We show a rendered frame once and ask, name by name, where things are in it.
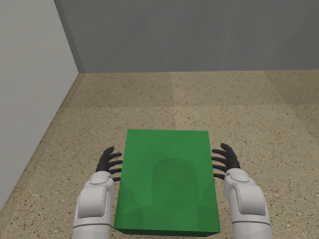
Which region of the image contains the right robot forearm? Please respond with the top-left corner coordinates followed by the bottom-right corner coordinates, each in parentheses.
top-left (223, 168), bottom-right (273, 239)

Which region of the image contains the carton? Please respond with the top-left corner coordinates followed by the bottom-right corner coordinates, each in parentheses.
top-left (113, 128), bottom-right (221, 237)

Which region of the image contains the left robot forearm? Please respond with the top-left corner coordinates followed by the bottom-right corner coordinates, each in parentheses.
top-left (72, 170), bottom-right (115, 239)

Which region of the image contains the robot left hand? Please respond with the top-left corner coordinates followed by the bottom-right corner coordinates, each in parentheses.
top-left (96, 146), bottom-right (123, 182)

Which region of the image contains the robot right hand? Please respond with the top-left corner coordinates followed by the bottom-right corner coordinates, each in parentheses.
top-left (211, 143), bottom-right (241, 180)

